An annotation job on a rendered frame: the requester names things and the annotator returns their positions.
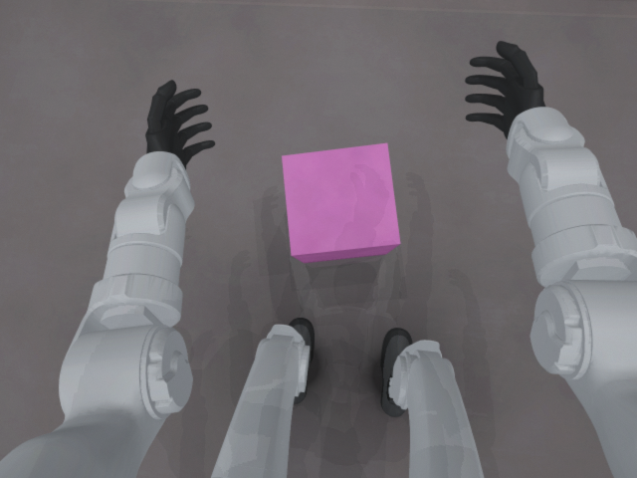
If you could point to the robot thigh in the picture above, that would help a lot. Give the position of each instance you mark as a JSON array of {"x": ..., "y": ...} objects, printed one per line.
[
  {"x": 442, "y": 444},
  {"x": 257, "y": 441}
]

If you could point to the left robot forearm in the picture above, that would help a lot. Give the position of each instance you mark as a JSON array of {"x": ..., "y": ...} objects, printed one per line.
[{"x": 145, "y": 253}]

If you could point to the carton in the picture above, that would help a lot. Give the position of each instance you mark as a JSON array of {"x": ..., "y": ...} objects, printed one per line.
[{"x": 340, "y": 203}]

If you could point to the robot right upper arm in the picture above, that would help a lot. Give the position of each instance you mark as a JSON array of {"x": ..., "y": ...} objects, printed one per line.
[{"x": 586, "y": 331}]

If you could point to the left robot thigh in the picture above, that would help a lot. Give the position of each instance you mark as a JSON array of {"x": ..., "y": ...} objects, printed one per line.
[{"x": 257, "y": 441}]

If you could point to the robot right hand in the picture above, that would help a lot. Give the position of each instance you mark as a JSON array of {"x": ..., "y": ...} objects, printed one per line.
[{"x": 519, "y": 86}]

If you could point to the robot left upper arm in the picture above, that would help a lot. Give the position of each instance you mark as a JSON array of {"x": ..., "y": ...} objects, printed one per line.
[{"x": 118, "y": 387}]

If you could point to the robot left hand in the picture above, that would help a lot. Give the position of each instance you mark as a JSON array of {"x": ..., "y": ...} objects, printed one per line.
[{"x": 164, "y": 124}]

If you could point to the right robot thigh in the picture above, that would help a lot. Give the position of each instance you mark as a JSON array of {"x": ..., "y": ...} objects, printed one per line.
[{"x": 442, "y": 444}]

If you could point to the right robot forearm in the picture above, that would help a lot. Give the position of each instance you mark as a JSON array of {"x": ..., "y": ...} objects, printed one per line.
[{"x": 575, "y": 228}]

